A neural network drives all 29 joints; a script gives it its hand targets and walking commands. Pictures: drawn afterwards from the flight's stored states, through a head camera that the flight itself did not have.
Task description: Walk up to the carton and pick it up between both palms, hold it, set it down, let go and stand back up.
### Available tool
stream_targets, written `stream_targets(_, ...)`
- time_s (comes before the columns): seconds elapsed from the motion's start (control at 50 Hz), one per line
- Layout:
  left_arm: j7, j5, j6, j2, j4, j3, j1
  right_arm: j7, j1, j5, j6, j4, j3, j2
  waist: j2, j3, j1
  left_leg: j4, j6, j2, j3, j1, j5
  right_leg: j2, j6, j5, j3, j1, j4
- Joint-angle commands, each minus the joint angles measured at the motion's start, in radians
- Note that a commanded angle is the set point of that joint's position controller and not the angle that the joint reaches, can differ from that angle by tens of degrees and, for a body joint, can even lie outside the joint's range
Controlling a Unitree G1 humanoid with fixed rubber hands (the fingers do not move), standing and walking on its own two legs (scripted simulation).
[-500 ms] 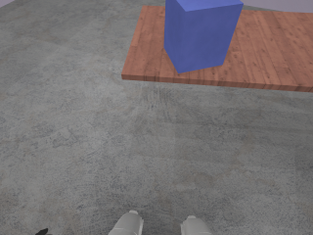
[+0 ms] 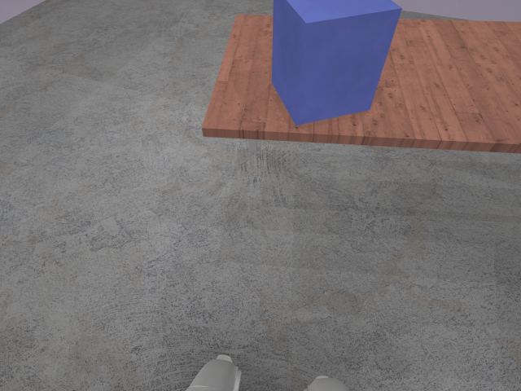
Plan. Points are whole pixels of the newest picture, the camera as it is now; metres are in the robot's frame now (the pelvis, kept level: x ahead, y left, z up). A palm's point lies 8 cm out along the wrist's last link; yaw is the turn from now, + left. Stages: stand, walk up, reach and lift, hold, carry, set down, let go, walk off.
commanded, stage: walk up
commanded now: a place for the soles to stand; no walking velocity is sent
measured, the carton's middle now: (325, 52) +0.87 -0.14 +0.06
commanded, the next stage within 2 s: none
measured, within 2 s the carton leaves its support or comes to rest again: neither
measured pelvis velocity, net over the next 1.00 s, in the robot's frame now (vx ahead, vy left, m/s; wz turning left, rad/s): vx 0.07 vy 0.02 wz -0.01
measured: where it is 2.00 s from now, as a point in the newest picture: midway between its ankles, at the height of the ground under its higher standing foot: (279, 351)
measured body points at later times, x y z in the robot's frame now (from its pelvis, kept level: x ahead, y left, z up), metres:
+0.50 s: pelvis +0.01 +0.00 +0.00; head +0.03 -0.01 +0.45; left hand +0.10 +0.32 -0.10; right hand +0.10 -0.32 -0.12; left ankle +0.09 +0.14 -0.68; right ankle +0.02 -0.16 -0.68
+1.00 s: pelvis +0.07 +0.02 +0.02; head +0.07 +0.04 +0.47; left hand +0.13 +0.34 -0.11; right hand +0.16 -0.31 -0.08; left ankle +0.12 +0.14 -0.68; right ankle +0.02 -0.14 -0.65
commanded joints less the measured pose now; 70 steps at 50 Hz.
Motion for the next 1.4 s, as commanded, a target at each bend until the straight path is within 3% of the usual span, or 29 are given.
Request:
stream_targets(0.0, -0.003, -0.01, -0.018, 0.2, -0.016, 0.019, 0.091, -0.012, -0.031, -0.001, -0.04, -0.055, -0.09, -0.271, 0.029, -0.326, 0.047, -0.452, 0.228, 0.233, -0.465, 0.183, -0.222, 0.009, -0.075, -0.076, -0.005, 0.026, -0.154)
stream_targets(0.06, -0.006, 0.01, -0.039, 0.254, 0.008, 0.032, 0.066, -0.013, -0.064, 0.003, -0.032, -0.048, -0.076, -0.207, -0.1, -0.262, 0.049, -0.255, 0.093, 0.067, -0.083, 0.049, -0.018, -0.093, -0.147, 0.043, 0.182, 0.133, -0.395)
stream_targets(0.1, -0.006, 0.005, -0.046, 0.279, -0.026, 0.036, -0.001, -0.013, -0.03, 0.015, -0.038, -0.039, -0.078, -0.201, -0.095, -0.316, 0.015, -0.176, 0.071, 0.054, 0.009, 0.143, 0.157, -0.161, -0.173, 0.3, 0.262, 0.104, -0.381)
stream_targets(0.18, -0.001, -0.002, -0.034, 0.228, -0.057, 0.022, -0.045, -0.016, 0.008, 0.009, -0.05, -0.028, -0.072, -0.186, -0.088, -0.382, 0.013, -0.229, 0.136, 0.102, -0.086, 0.272, 0.317, -0.083, -0.111, 0.382, 0.096, 0.042, -0.231)
stream_targets(0.32, -0.005, 0.012, -0.022, 0.24, -0.027, 0.025, -0.041, -0.012, -0.054, 0.004, -0.034, -0.023, -0.088, -0.221, -0.102, -0.264, 0.004, -0.298, 0.114, 0.064, -0.092, 0.137, -0.146, -0.078, -0.133, 0.024, 0.132, -0.009, -0.356)
stream_targets(0.44, -0.003, 0.012, -0.021, 0.205, -0.023, 0.01, -0.015, -0.008, -0.043, -0.001, -0.044, -0.01, -0.076, -0.231, -0.014, -0.317, 0.023, -0.391, 0.163, 0.153, -0.228, 0.196, -0.108, -0.031, -0.102, 0.072, 0.046, 0.02, -0.255)
stream_targets(0.54, -0.007, 0.012, -0.026, 0.262, -0.037, 0.033, -0.055, -0.01, -0.031, -0.006, -0.043, 0.009, -0.077, -0.228, -0.087, -0.267, 0.003, -0.314, 0.101, 0.061, -0.08, 0.121, -0.089, -0.085, -0.137, 0.031, 0.141, 0.035, -0.361)
stream_targets(0.62, -0.007, -0.002, -0.025, 0.192, -0.014, 0.009, 0.005, -0.011, -0.072, 0.001, -0.044, -0.003, -0.067, -0.218, -0.023, -0.285, 0.038, -0.379, 0.159, 0.136, -0.216, 0.158, -0.024, -0.024, -0.092, 0.145, 0.026, 0.035, -0.255)
stream_targets(0.64, -0.007, 0.004, -0.023, 0.209, -0.014, 0.009, 0.01, -0.01, -0.072, -0.001, -0.047, -0.003, -0.065, -0.221, -0.032, -0.333, 0.033, -0.35, 0.15, 0.126, -0.183, 0.18, -0.022, -0.041, -0.104, 0.167, 0.067, 0.075, -0.291)
stream_targets(0.68, -0.041, 0.043, -0.04, 0.311, -0.059, 0.077, 0.126, 0.014, 0.028, -0.019, -0.061, -0.013, -0.123, -0.306, -0.05, -0.315, 0.057, -0.318, 0.164, 0.093, -0.184, 0.084, -0.62, -0.047, -0.173, -0.452, 0.18, 0.048, -0.292)
stream_targets(0.74, -0.042, 0.042, -0.055, 0.358, -0.023, 0.098, 0.235, 0.017, -0.086, -0.016, -0.066, -0.07, -0.106, -0.219, -0.329, -0.166, 0.144, 0.004, 0.072, -0.029, 0.135, -0.331, -0.31, -0.213, -0.26, -0.546, 0.533, 0.323, -0.659)
stream_targets(0.76, -0.037, 0.038, -0.063, 0.374, -0.024, 0.109, 0.25, 0.013, -0.146, -0.015, -0.073, -0.066, -0.094, -0.208, -0.372, -0.102, 0.175, 0.094, 0.054, 0.03, 0.179, -0.469, -0.246, -0.316, -0.299, -0.355, 0.61, 0.416, -0.698)
stream_targets(0.8, -0.031, 0.025, -0.062, 0.327, -0.036, 0.099, 0.214, 0.011, -0.097, -0.005, -0.091, -0.066, -0.092, -0.201, -0.243, -0.171, 0.126, 0.025, 0.061, 0.082, 0.153, -0.473, -0.253, -0.312, -0.323, 0.234, 0.488, 0.595, -0.55)
stream_targets(0.84, -0.035, 0.029, -0.056, 0.314, -0.064, 0.092, 0.165, 0.027, -0.092, 0.007, -0.096, -0.071, -0.09, -0.185, -0.253, -0.215, 0.105, -0.13, 0.051, 0.071, 0.148, -0.209, -0.284, -0.287, -0.299, 0.225, 0.37, 0.423, -0.554)
stream_targets(0.86, -0.042, 0.037, -0.049, 0.328, -0.093, 0.091, 0.062, 0.035, -0.018, 0.013, -0.101, -0.054, -0.096, -0.188, -0.272, -0.217, 0.043, -0.274, 0.052, 0.047, 0.184, -0.039, -0.167, -0.239, -0.263, 0.251, 0.279, 0.303, -0.49)
stream_targets(0.88, -0.049, 0.036, -0.045, 0.294, -0.139, 0.07, -0.103, 0.024, 0.215, 0.013, -0.101, 0.006, -0.119, -0.196, -0.245, -0.254, -0.101, -0.371, 0.066, 0.044, 0.214, 0.345, 0.004, -0.179, -0.178, 0.215, 0.158, 0.044, -0.346)
stream_targets(0.9, -0.039, 0.032, -0.041, 0.203, -0.153, 0.059, -0.087, 0.007, 0.408, 0.008, -0.114, 0.073, -0.154, -0.25, 0.019, -0.351, -0.175, -0.434, 0.065, 0.049, 0.127, 0.698, 0.014, -0.07, -0.139, 0.184, 0.067, -0.222, -0.003)
stream_targets(0.92, -0.039, 0.026, -0.04, 0.081, -0.164, 0.022, -0.055, -0.008, 0.477, -0.021, -0.118, 0.088, -0.163, -0.358, 0.286, -0.321, -0.185, -0.594, 0.103, 0.291, -0.369, 0.78, -0.168, 0.102, -0.064, -0.09, 0.011, -0.472, 0.262)
stream_targets(0.94, -0.034, 0.025, -0.029, 0.169, -0.152, 0.031, 0.031, -0.011, 0.344, 0.001, -0.118, 0.031, -0.154, -0.371, 0.181, -0.319, -0.096, -0.706, 0.15, 0.392, -0.698, 0.705, -0.343, 0.1, -0.067, -0.116, 0.065, -0.504, 0.284)
stream_targets(0.96, -0.039, 0.023, -0.026, 0.244, -0.135, 0.036, 0.033, -0.008, 0.221, 0.006, -0.112, -0.002, -0.148, -0.382, 0.051, -0.294, -0.062, -0.713, 0.196, 0.407, -0.711, 0.632, -0.502, 0.019, -0.075, -0.063, 0.094, -0.476, 0.263)
stream_targets(0.98, -0.045, 0.023, -0.029, 0.272, -0.119, 0.039, -0.016, -0.012, 0.16, 0.015, -0.115, 0.001, -0.134, -0.358, -0.005, -0.177, -0.055, -0.73, 0.178, 0.378, -0.68, 0.516, -0.498, -0.001, -0.081, -0.01, 0.08, -0.48, 0.281)
stream_targets(1.06, -0.055, 0.013, -0.036, 0.248, -0.088, 0.053, 0.056, -0.002, 0.098, -0.003, -0.107, -0.012, -0.121, -0.301, 0.158, -0.125, -0.014, -0.648, 0.239, 0.272, -0.325, 0.394, -0.233, -0.085, -0.049, 0.107, 0.006, -0.332, 0.122)
stream_targets(1.2, -0.074, 0.021, -0.06, 0.211, -0.158, 0.057, -0.072, 0.003, 0.157, 0.006, -0.116, -0.011, -0.129, -0.312, 0.134, -0.088, -0.051, -0.579, 0.302, 0.336, -0.262, 0.425, 0.051, -0.089, -0.055, 0.054, -0.056, -0.366, -0.091)
stream_targets(1.26, -0.067, 0.016, -0.081, 0.214, -0.065, 0.074, 0.156, 0.012, -0.035, 0.007, -0.099, -0.056, -0.108, -0.295, 0.118, -0.187, 0.109, -0.342, 0.22, 0.238, -0.045, 0.119, 0.095, -0.011, -0.074, 0.21, -0.171, 0.145, -0.284)
stream_targets(1.28, -0.053, 0.022, -0.088, 0.262, 0.004, 0.099, 0.358, 0.013, -0.091, -0.003, -0.093, -0.075, -0.088, -0.213, -0.056, -0.21, 0.211, -0.027, 0.159, 0.171, 0.02, -0.024, 0.164, 0.019, -0.09, 0.177, -0.099, 0.373, -0.359)
stream_targets(1.3, -0.039, 0.026, -0.096, 0.352, 0.01, 0.122, 0.455, 0.015, -0.047, 0.006, -0.095, -0.075, -0.057, -0.109, -0.342, -0.214, 0.227, 0.289, 0.084, 0.021, 0.126, -0.172, 0.068, -0.14, -0.128, -0.033, 0.266, 0.448, -0.554)
stream_targets(1.32, -0.035, 0.02, -0.098, 0.38, -0.024, 0.116, 0.399, 0.011, 0.052, 0.015, -0.093, -0.07, -0.055, -0.119, -0.325, -0.219, 0.145, 0.312, 0.054, -0.053, 0.117, -0.296, -0.18, -0.257, -0.176, 0.039, 0.617, 0.486, -0.65)
stream_targets(1.36, -0.039, 0.004, -0.082, 0.37, -0.056, 0.109, 0.247, 0.008, 0.048, 0.011, -0.075, -0.047, -0.076, -0.231, -0.179, -0.176, 0.081, 0.333, 0.071, 0.025, 0.068, -0.278, -0.187, -0.31, -0.222, -0.089, 0.748, 0.376, -0.735)
stream_targets(1.38, -0.035, 0.014, -0.08, 0.338, -0.07, 0.103, 0.181, 0.01, -0.003, 0.011, -0.08, -0.055, -0.079, -0.23, -0.14, -0.09, 0.077, 0.297, 0.074, 0.053, 0.068, -0.277, -0.162, -0.281, -0.22, -0.017, 0.663, 0.287, -0.718)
